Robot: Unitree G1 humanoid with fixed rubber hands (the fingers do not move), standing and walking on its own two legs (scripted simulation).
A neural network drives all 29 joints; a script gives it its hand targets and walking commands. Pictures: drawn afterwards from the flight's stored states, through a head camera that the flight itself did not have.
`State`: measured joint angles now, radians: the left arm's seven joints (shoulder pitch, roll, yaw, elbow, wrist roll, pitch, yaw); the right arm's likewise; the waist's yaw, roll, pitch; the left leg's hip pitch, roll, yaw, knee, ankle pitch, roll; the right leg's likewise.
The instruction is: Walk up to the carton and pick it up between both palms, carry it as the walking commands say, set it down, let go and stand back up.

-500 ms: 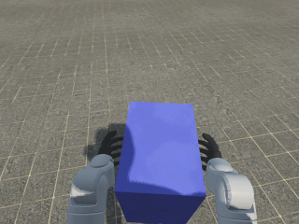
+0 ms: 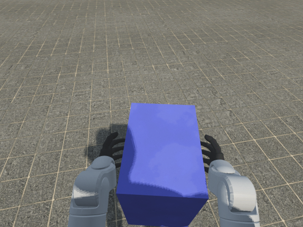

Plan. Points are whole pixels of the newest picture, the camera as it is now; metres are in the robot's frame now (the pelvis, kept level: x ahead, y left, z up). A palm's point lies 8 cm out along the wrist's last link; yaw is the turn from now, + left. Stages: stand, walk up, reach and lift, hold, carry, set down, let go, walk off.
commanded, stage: carry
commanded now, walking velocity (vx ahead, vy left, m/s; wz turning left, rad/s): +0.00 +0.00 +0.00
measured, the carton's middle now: (160, 167) +0.30 +0.00 +0.02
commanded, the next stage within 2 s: none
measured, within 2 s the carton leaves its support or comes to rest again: neither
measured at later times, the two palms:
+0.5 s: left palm (107, 161) +0.27 +0.13 +0.09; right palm (215, 164) +0.27 -0.13 +0.09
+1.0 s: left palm (107, 161) +0.27 +0.13 +0.09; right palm (215, 164) +0.27 -0.13 +0.09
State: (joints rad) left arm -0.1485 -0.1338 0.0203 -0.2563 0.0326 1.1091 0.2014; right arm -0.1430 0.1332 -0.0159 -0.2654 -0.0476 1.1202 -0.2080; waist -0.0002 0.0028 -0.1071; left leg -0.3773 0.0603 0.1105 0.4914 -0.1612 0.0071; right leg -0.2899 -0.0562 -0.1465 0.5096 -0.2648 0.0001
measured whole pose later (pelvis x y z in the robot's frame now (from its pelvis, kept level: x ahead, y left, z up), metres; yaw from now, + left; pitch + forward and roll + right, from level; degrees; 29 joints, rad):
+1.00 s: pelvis +0.00 +0.00 +0.00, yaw +0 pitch +3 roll +0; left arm -0.14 -0.13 0.02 -0.25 0.04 1.10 0.20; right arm -0.14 0.13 -0.02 -0.25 -0.05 1.11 -0.20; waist 0.00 0.00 -0.11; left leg -0.37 0.06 0.11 0.49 -0.16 0.00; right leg -0.28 -0.06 -0.15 0.51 -0.27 0.00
